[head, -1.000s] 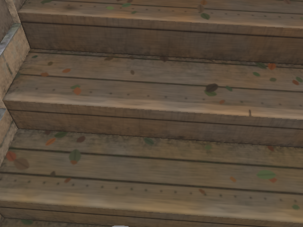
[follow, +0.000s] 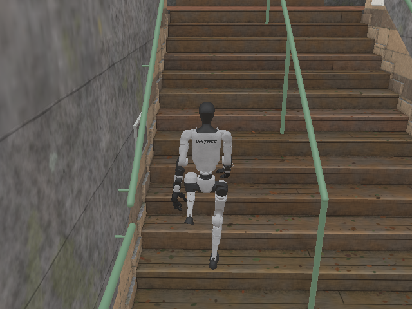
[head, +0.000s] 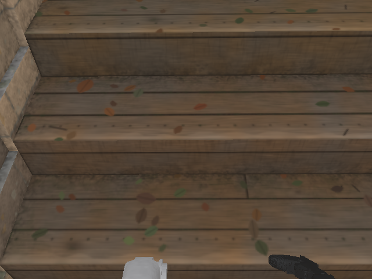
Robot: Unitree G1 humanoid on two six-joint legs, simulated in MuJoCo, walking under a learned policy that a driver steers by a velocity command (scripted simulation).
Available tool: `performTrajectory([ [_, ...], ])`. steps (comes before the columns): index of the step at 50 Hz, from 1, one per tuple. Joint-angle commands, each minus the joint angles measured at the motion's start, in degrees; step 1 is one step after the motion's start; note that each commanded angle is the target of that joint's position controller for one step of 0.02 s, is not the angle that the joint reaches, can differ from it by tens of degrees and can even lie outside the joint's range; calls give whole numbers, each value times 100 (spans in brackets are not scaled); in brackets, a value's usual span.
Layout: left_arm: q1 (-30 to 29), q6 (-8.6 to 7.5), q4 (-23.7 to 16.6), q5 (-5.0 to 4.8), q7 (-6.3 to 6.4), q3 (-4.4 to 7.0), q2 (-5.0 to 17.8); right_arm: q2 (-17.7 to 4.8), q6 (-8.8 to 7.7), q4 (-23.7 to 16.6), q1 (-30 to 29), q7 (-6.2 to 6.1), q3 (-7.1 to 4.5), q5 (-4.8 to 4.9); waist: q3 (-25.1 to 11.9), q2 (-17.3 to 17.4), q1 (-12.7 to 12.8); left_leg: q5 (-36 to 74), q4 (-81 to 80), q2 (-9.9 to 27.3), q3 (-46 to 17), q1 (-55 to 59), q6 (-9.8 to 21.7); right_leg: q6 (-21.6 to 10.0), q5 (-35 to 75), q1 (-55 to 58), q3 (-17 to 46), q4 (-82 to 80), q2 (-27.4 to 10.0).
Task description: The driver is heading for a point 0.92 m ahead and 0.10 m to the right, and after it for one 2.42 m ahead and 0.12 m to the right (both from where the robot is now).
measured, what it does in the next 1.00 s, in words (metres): climbs, turning right: left foot 0.16 m higher, then right foot 0.16 m higher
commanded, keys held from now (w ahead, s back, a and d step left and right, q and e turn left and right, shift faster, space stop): w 0.34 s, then w+e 0.50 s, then w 0.16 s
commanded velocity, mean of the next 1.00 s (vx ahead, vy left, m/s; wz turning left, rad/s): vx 0.50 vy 0.00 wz -0.23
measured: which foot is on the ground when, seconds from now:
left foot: up 0.00-0.14, down 0.16-0.68, up 0.70-1.00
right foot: down 0.00-0.18, up 0.20-0.64, down 0.66-1.00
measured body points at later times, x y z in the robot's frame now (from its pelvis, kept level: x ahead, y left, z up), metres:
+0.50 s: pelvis +0.30 +0.03 +0.17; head +0.31 +0.04 +0.62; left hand +0.56 +0.16 +0.11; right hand +0.19 -0.18 +0.03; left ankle +0.25 +0.10 -0.57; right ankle +0.39 -0.11 -0.25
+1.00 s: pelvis +0.61 -0.04 +0.33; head +0.63 -0.05 +0.78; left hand +0.62 +0.21 +0.19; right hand +0.81 -0.25 +0.28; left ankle +0.74 +0.04 -0.10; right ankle +0.53 -0.06 -0.40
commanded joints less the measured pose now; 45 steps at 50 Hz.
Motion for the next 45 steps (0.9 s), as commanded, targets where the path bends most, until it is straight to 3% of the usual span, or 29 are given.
performTrajectory([
  [1,302,-93,-122,-63,96,-17,367,55,-42,-840,-1082,34,233,-77,821,-309,-10,-281,-807,411,762,-661,18,-262,775,-106,1223,-2084,-1216],
  [2,591,-69,-186,-196,214,36,476,-75,25,-849,-1173,155,234,-49,563,-364,203,-63,-1871,483,1207,214,-15,-470,1569,-53,1174,-2850,-1285],
  [4,687,-32,-359,-200,329,53,444,-63,82,-834,-1318,334,225,-16,209,-317,411,-332,-3422,447,1628,1674,-3,-673,3095,182,820,-3150,-1234],
  [5,344,23,-533,-383,367,3,433,101,20,-633,-911,331,304,84,-356,-505,11,-506,-4587,11,1738,3596,85,-734,6953,-102,309,-2466,-1131],
  [7,437,-91,-753,-225,320,201,1278,-434,110,-137,875,158,33,134,-1753,-1296,-813,-769,-5031,-445,1521,4940,125,-790,10537,1251,569,-482,-1805],
  [8,-10,-179,-966,-273,161,315,1531,-902,110,91,1591,167,-121,-21,-2120,-1297,-1210,-748,-5979,-476,1153,5545,214,-640,10220,1473,480,785,-1757],
  [9,14,-288,-1252,-280,0,325,1251,-1440,82,414,2199,142,-345,-225,-2422,-546,-1205,-1937,-6780,476,-869,6717,639,-411,8415,-19,622,2637,-1269],
  [10,-357,-287,-1550,-131,-246,318,730,-1917,206,702,2500,52,-565,-246,-2189,986,-1225,-3092,-9446,1678,-4354,7147,1405,-150,1988,-2002,798,5361,212],
  [11,-565,-239,-1881,206,-266,302,349,-1807,226,682,1555,51,-635,-137,-1808,546,-727,-3906,-10194,1855,-5276,6595,1178,-138,1404,-3000,1752,7622,43],
  [12,-1103,-246,-2371,256,-219,289,246,-1616,97,953,1174,100,-634,50,-1122,182,-439,-3289,-10376,1751,-4718,6096,901,-147,1897,-3578,1586,8710,-62],
  [14,-1360,-94,-2723,189,-30,68,-413,-589,-130,1780,1467,146,-424,-54,165,-839,103,-1351,-9553,1549,-2693,5154,481,-362,1928,-4583,1528,9378,-208],
  [16,-1058,114,-2740,57,43,-134,-857,-68,-260,2265,1741,238,-276,-171,528,-614,402,-76,-9525,1154,-1336,4902,64,-510,1598,-5136,1797,9718,-106],
  [19,-1377,348,-2828,-37,120,-217,-762,-292,-481,2413,1615,345,-236,-115,913,-341,625,264,-9918,917,7,4418,-330,-438,1582,-5411,1677,8263,-115],
  [20,-1910,396,-2930,-105,251,-258,-858,-410,-582,2478,2060,364,-202,-156,834,-81,305,1034,-10247,1196,-226,4650,-143,-429,1365,-5803,1163,9690,191],
  [23,-2878,439,-3665,-35,386,-266,-628,-1021,-734,2569,2361,366,-288,-66,824,282,368,1103,-10796,1327,65,5695,-119,-488,101,-6952,1164,9785,-72],
  [25,-3600,441,-4004,-27,284,-375,-617,-864,-657,2756,2858,266,-238,-55,766,-86,164,707,-11128,1023,522,5793,-404,-492,210,-6578,682,8253,-299],
  [27,-3486,561,-4018,-47,117,-411,-584,-1009,-607,2728,3144,64,-260,74,426,199,97,1603,-11941,1163,730,6281,-131,-465,315,-5800,111,7085,-616],
  [28,-3512,578,-3994,17,40,-380,-503,-1029,-520,2688,3078,-8,-281,129,476,181,28,2583,-12157,1084,978,6517,-42,-480,25,-5303,-146,6392,-758],
  [29,-3227,595,-3720,-71,-1,-399,-563,-866,-546,2492,2852,-17,-198,292,35,31,157,5837,-11717,954,1475,6376,-101,-597,-99,-3776,-768,5456,-363],
  [31,-2561,677,-3498,-294,81,-341,-459,-1722,-567,2332,3226,-175,-383,295,-1078,982,466,10754,-10254,1500,1362,7326,45,-594,-728,-2120,-979,4501,345],
  [32,-1770,770,-3270,-160,75,-246,-233,-1929,-587,2177,3058,-169,-456,274,-1486,1376,825,11602,-9116,1769,1324,8091,80,-731,-976,-1904,-771,3953,456],
  [34,-1291,720,-2942,17,41,-12,379,-1942,-618,1700,2860,-22,-513,147,-1818,1030,981,8904,-6667,1517,1156,6900,-12,-984,-1185,-264,675,2430,450],
  [35,-1125,818,-2745,26,87,247,971,-1706,-665,910,2029,210,-533,25,-1653,-829,1038,3531,-3934,179,998,4261,-496,-1801,-2314,596,4259,508,-767],
  [36,-1653,886,-2829,-35,110,436,1243,-1642,-690,699,1594,370,-614,-194,-1807,-985,870,1217,-894,-324,-161,3299,-651,-1892,-2715,435,6614,-1264,-1441],
  [38,-1665,563,-2197,-43,122,314,808,-788,-628,15,1220,264,-367,-271,-251,245,160,1079,533,-49,-319,2035,-548,-1302,-2269,-750,5383,-1024,-1367],
  [39,-1467,450,-1745,114,148,281,525,-430,-574,-164,1090,151,-248,-222,447,602,-50,929,502,100,-232,1376,-432,-1138,-1128,-1126,4571,-686,-1195],
  [40,-1360,400,-1509,208,155,191,205,-279,-466,-190,1223,92,-140,-153,736,493,-211,634,661,118,-167,1029,-409,-986,-436,-1336,3783,-524,-885],
  [42,-1123,339,-1320,129,78,172,157,-73,-229,-226,1394,32,1,-212,804,277,-401,515,578,270,-119,617,-346,-610,725,-1336,2730,-463,-613],
  [45,-577,80,-1070,123,-82,113,433,-77,-53,-493,571,-92,108,-205,744,-256,-157,48,562,228,585,14,-423,-328,1609,-1253,2415,-834,-634],
])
